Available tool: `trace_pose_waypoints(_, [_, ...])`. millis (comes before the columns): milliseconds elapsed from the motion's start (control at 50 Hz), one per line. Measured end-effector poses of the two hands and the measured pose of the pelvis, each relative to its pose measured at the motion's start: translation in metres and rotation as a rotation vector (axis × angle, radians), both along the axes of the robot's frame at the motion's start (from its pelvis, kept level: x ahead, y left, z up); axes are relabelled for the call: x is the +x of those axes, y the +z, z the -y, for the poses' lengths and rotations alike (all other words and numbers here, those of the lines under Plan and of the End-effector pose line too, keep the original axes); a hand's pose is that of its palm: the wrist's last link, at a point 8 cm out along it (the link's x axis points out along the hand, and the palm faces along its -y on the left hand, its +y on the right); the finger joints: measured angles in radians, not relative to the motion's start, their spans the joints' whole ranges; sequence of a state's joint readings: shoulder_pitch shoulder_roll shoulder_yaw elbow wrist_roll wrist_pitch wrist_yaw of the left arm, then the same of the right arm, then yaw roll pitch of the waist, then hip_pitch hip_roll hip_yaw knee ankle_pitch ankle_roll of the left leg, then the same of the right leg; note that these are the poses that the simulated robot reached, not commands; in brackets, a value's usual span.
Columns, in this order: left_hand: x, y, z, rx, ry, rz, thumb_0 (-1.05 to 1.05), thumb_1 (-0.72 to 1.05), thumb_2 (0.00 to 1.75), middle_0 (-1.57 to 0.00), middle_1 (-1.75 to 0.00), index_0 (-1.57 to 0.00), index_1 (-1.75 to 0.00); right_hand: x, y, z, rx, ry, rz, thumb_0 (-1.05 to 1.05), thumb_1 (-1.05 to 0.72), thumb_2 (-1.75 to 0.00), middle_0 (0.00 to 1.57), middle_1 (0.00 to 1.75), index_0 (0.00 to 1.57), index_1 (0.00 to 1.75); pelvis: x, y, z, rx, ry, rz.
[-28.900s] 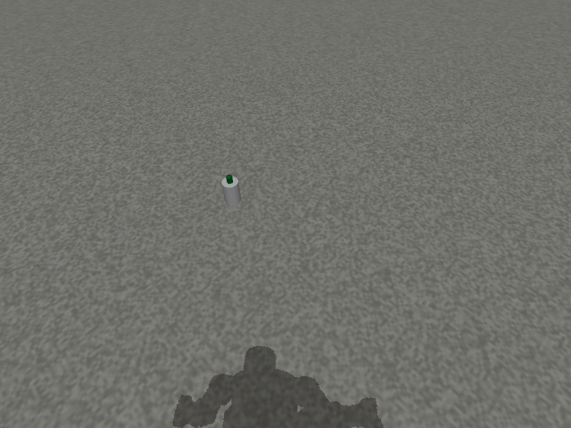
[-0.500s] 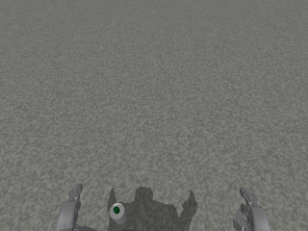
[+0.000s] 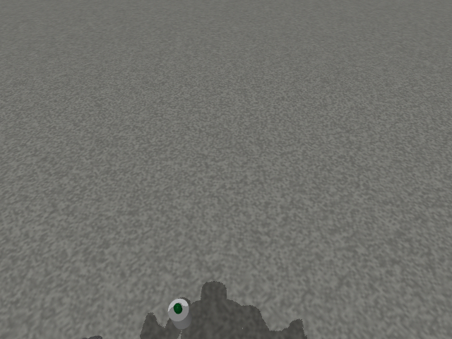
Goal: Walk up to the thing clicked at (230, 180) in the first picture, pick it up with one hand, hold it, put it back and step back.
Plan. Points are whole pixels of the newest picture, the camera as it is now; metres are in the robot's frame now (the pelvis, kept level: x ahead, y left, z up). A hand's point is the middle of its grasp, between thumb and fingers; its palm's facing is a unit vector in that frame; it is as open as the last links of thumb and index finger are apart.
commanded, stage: stand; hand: left
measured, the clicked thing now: (179, 312) +0.33 +0.21 -0.67
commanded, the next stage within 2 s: step back in 1.88 s
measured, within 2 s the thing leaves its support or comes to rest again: neither
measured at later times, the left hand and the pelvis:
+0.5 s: hand out of the picture +0.04 +0.25 -0.14, palm faces -0.01 -0.94 -0.34, open 7.4 cm; pelvis -0.01 +0.00 +0.02, yaw +0 degrees
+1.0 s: hand out of the picture +0.08 +0.24 -0.13, palm faces -0.02 -0.94 -0.33, open 7.4 cm; pelvis +0.01 +0.00 +0.02, yaw +0 degrees
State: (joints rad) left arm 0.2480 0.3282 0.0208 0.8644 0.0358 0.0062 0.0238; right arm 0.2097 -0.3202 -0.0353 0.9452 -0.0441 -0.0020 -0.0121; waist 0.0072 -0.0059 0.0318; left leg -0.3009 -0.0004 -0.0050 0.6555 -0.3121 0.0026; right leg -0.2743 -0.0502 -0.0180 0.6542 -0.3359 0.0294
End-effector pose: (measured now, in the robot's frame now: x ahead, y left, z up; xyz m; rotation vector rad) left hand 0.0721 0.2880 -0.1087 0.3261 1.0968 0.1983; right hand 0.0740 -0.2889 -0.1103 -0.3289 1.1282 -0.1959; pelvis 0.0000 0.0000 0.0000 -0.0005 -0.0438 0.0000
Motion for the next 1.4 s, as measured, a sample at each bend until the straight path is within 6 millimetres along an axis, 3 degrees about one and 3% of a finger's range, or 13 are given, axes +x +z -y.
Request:
trace_pose_waypoints(240, [-0.036,0.003,-0.002,-0.021,0.037,-0.122,0.0,0.9,0.9,-0.2,-0.3,-0.2,-0.3,-0.02,0.001,-0.015,0.048,-0.018,-0.079,0.01,-0.91,-0.9,0.2,0.3,0.2,0.29,-0.007,0.016,-0.004,-0.001,0.003,0.029])
trace_pose_waypoints(540, [-0.042,0.007,-0.004,-0.014,0.05,-0.167,0.0,0.91,0.9,-0.2,-0.3,-0.2,-0.3,-0.029,0.004,-0.003,0.036,-0.039,-0.121,0.01,-0.91,-0.9,0.2,0.3,0.2,0.29,-0.009,0.021,-0.002,0.001,0.005,0.031])
trace_pose_waypoints(740, [-0.032,0.007,0.0,-0.016,0.047,-0.181,0.0,0.91,0.9,-0.2,-0.3,-0.2,-0.3,-0.025,0.005,0.002,0.032,-0.045,-0.14,0.01,-0.91,-0.9,0.2,0.3,0.2,0.29,-0.003,0.023,0.001,0.002,0.001,0.021])
trace_pose_waypoints(1140, [0.011,0.012,0.004,-0.022,0.031,-0.128,0.0,0.91,0.9,-0.2,-0.3,-0.2,-0.3,0.004,0.011,0.007,0.022,-0.042,-0.11,0.0,-0.91,-0.9,0.2,0.3,0.2,0.29,0.015,0.025,0.003,0.002,-0.003,0.01])
trace_pose_waypoints(1400, [0.018,0.014,0.002,-0.021,0.03,-0.115,0.0,0.91,0.9,-0.2,-0.3,-0.2,-0.3,0.01,0.013,0.01,0.015,-0.043,-0.097,0.01,-0.91,-0.9,0.2,0.3,0.2,0.29,0.019,0.026,0.003,0.002,-0.003,0.011])
